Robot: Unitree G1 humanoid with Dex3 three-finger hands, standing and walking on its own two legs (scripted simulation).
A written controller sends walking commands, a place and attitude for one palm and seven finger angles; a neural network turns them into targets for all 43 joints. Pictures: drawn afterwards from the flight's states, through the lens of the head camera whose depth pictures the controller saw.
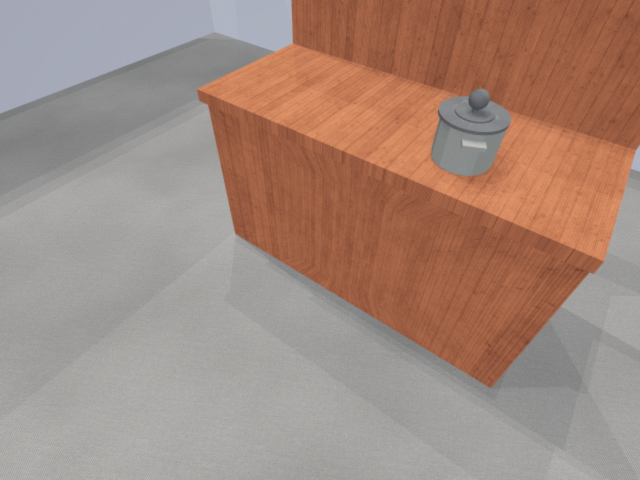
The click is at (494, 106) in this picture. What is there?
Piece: lid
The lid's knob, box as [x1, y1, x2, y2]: [468, 88, 489, 109]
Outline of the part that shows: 484,89 476,89 470,94 468,101 473,108 479,109 487,104 489,100 489,95 487,91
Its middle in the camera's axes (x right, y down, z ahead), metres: +0.36 -0.31 +0.87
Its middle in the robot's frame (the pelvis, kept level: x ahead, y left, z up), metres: +0.88 -0.31 +0.06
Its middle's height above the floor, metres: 0.84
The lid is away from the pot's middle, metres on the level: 0.00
